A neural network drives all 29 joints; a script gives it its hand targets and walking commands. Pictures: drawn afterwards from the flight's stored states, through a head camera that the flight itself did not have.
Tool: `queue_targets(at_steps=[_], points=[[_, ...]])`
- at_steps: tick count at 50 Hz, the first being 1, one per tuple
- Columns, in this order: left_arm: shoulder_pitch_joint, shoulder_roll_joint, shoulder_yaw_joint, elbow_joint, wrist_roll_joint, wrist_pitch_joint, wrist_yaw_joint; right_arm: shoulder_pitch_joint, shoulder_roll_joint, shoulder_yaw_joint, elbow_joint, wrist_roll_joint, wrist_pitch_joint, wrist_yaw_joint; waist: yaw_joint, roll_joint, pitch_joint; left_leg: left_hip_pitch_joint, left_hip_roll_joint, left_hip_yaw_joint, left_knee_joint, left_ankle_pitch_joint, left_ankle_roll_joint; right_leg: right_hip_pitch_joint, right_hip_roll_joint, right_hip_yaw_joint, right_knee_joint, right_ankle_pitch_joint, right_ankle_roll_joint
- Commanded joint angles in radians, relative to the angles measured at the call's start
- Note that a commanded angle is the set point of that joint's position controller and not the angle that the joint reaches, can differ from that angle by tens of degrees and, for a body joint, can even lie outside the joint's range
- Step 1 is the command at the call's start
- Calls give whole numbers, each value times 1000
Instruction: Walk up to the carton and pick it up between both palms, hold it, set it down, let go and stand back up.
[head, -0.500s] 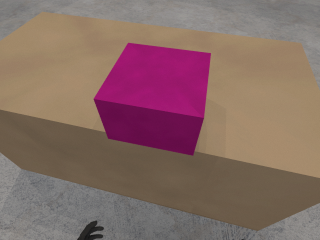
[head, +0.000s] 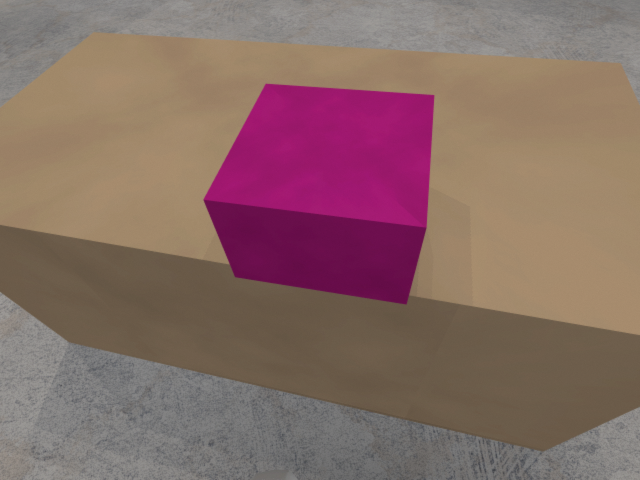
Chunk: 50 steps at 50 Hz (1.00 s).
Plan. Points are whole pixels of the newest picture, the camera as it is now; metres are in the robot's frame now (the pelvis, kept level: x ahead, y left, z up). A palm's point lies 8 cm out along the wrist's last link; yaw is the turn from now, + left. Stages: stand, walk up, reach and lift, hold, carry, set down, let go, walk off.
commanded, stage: walk up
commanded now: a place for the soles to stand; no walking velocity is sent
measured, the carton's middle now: (332, 188) +0.53 +0.02 +0.03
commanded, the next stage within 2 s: none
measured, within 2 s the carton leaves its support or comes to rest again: neither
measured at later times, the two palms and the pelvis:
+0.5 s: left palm (79, 446) +0.17 +0.38 -0.13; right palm out of the picture +0.02 -0.08 -0.14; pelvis +0.05 +0.14 -0.01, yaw -10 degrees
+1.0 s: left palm (120, 405) +0.23 +0.34 -0.14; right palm out of the picture +0.06 -0.08 -0.13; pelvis +0.09 +0.15 +0.00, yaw -17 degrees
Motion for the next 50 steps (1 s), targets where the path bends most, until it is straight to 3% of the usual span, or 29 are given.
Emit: queue_targets(at_steps=[1,4,5,8,9,10,11,12,13,15,18,19,21,22,25,27,28,29,30,31,33,34,36,39,42,44,45,49,50], points=[[102,200,94,-81,29,-40,54,-90,-90,-31,-165,-2,-27,5,8,-262,-37,-422,126,-143,201,22,-57,194,-356,572,-310,-360,-243],[24,261,125,-163,37,-48,48,-64,-72,-25,-175,6,-24,13,-9,-242,-74,-260,117,-95,151,67,-72,69,-286,408,-261,-251,-203],[25,260,134,-161,34,-53,48,-35,-91,-37,-168,11,-17,22,-37,-273,-46,-202,162,-160,140,71,-67,-25,-332,444,-265,-294,-205],[-16,290,146,-199,37,-23,28,95,-104,-39,-157,23,0,20,-71,-325,-38,73,79,-31,35,104,-43,-262,-248,327,-239,-483,-143],[-130,307,148,-226,44,-19,23,223,-105,-48,-91,34,5,24,-169,-289,-82,240,70,-24,-75,148,-29,-354,-194,236,-114,-524,-115],[-110,246,141,-226,50,-2,18,315,-136,-51,-57,42,-4,14,-220,-77,-49,286,45,-25,-210,71,-40,-426,-72,97,120,-561,-78],[-17,151,108,-235,32,1,3,305,-230,-58,-78,29,-19,10,-195,223,-18,217,180,-295,-447,-166,2,-453,106,16,382,-519,-34],[25,102,81,-242,21,5,5,194,-268,-64,-108,51,-12,-5,-130,225,46,99,327,-578,-646,-350,98,-480,96,85,527,-486,-11],[23,109,82,-268,4,8,8,110,-301,-73,-134,55,-6,-24,-102,220,63,30,358,-656,-720,-416,130,-447,55,139,603,-427,-24],[37,151,104,-245,11,1,15,-15,-235,-56,-137,46,-9,-27,-34,175,145,0,367,-588,-679,-382,184,-459,23,123,650,-405,-11],[103,114,100,-175,8,-7,-6,-8,-126,-35,-162,37,-56,-43,-10,36,46,5,326,-348,-555,57,172,-296,2,89,595,-287,-6],[94,100,96,-167,13,-4,-12,-4,-116,-27,-152,37,-66,-47,-2,63,75,-26,330,-326,-543,105,175,-262,1,125,569,-244,-15],[76,94,94,-179,11,10,-25,7,-109,-26,-147,28,-73,-52,-16,107,33,45,308,-230,-501,290,157,-255,-5,112,500,-207,-7],[31,86,79,-186,2,-2,-29,21,-88,-17,-140,22,-80,-55,-22,63,32,89,310,-186,-455,501,172,-249,-22,94,422,-184,-21],[-42,100,68,-214,-1,-5,-26,72,-101,-24,-124,31,-86,-52,-52,98,-50,165,312,-130,-396,711,159,-115,3,2,202,-145,-19],[-23,56,45,-204,1,-3,-36,43,-112,-12,-148,43,-77,-48,2,20,-61,30,312,-101,-308,705,162,105,8,-27,-17,74,-42],[-1,88,51,-199,7,-9,-32,42,-78,-5,-139,47,-80,-50,22,-51,-36,-35,300,-63,-273,714,106,197,-45,78,-86,216,-64],[10,142,61,-207,3,-14,-32,64,-63,-6,-148,51,-78,-40,-1,-131,-110,-88,173,35,-142,405,55,278,-150,288,-90,405,-113],[38,189,66,-186,1,-15,-38,103,-38,-5,-149,57,-57,-42,-6,-207,-199,-50,74,20,-126,53,12,244,-280,434,-125,385,-214],[29,198,74,-175,-15,-6,-33,130,-31,-4,-125,63,-42,-49,7,-180,-158,18,74,22,-135,-42,36,154,-283,465,-165,102,-245],[-51,163,49,-198,0,8,-18,118,-47,-5,-114,48,-38,-42,-49,-147,-21,40,61,-11,-225,4,57,19,-229,466,-234,-102,-208],[-100,178,47,-188,-9,0,-17,114,-22,0,-111,56,-47,-39,-54,-207,-56,95,86,-22,-277,97,61,17,-209,365,-221,8,-188],[-147,146,24,-188,-10,-14,-26,136,-21,7,-78,51,-73,-36,-81,-128,-64,212,118,-21,-409,232,77,-33,-133,242,-155,157,-136],[-118,123,20,-150,-16,-24,-40,80,-55,4,-68,58,-94,-40,-26,-72,-60,196,151,-15,-433,486,79,77,-75,138,-50,395,-98],[-118,113,17,-108,-6,-23,-34,78,-64,2,-49,61,-91,-49,-39,-17,-76,249,173,23,-408,687,63,69,-54,105,-22,440,-89],[-80,104,10,-73,-21,-22,-29,82,-62,9,-60,66,-91,-44,-29,-49,-144,308,153,49,-371,640,73,83,-64,123,-8,523,-97],[-109,88,2,-76,-11,-19,-29,134,-51,1,-48,68,-83,-49,-70,-44,-131,314,155,64,-367,645,60,61,-57,102,-8,484,-85],[-111,97,9,-60,-12,-12,-19,79,-49,2,-31,48,-64,-54,-35,-7,-72,246,170,62,-398,534,83,63,-51,121,0,409,-97],[-111,112,11,-53,-8,-12,-21,62,-70,2,-44,51,-64,-54,-38,-75,-99,269,178,77,-394,496,92,56,-53,127,-1,413,-105]])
